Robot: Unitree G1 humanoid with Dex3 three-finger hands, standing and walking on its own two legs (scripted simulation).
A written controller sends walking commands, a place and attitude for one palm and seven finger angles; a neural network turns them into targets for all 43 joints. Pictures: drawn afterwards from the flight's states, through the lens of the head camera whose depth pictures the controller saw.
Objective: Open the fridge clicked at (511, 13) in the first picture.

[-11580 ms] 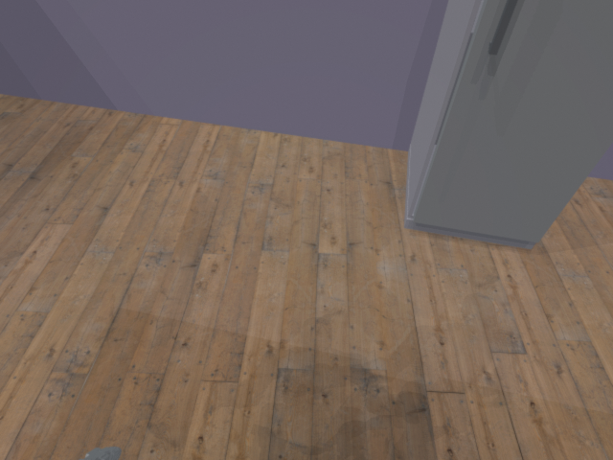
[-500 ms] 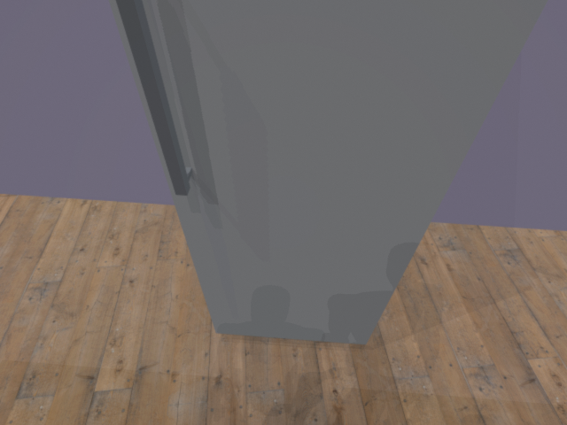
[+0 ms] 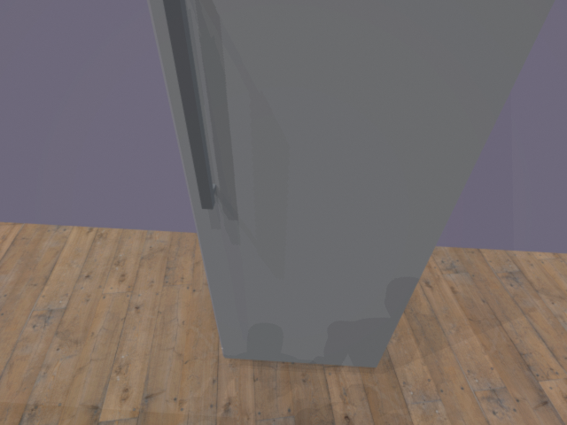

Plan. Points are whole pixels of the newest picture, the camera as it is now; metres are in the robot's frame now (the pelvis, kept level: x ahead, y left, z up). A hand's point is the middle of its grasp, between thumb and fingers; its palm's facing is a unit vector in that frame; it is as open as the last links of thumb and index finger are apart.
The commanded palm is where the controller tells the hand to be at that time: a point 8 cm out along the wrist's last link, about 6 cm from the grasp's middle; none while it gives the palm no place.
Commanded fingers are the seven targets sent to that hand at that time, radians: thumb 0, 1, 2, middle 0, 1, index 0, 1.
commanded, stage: come to a stop and stand still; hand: left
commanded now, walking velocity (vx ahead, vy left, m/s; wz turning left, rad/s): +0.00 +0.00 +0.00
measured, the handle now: (195, 102) +0.49 +0.17 +0.25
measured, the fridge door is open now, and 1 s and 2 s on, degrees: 0 0 0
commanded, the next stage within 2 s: look again from close up in 0.40 s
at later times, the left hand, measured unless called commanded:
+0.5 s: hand out of the picture +0.01 +0.26 -0.16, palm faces -0.01 -0.95 -0.31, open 7.4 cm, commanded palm none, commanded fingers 0.00 0.90 0.90 -0.20 -0.30 -0.20 -0.30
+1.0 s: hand out of the picture +0.06 +0.26 -0.15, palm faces -0.03 -0.95 -0.32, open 7.4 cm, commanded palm none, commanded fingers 0.00 0.90 0.90 -0.20 -0.30 -0.20 -0.30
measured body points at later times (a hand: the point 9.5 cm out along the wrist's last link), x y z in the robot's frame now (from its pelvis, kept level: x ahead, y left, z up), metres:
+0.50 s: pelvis -0.01 +0.03 +0.01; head -0.02 +0.03 +0.46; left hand +0.01 +0.31 -0.14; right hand +0.05 -0.25 -0.13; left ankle +0.01 +0.10 -0.74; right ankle +0.03 -0.10 -0.74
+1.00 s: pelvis +0.00 +0.02 +0.01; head +0.00 +0.02 +0.46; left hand +0.06 +0.31 -0.13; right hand +0.06 -0.26 -0.13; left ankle +0.01 +0.10 -0.74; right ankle +0.03 -0.10 -0.74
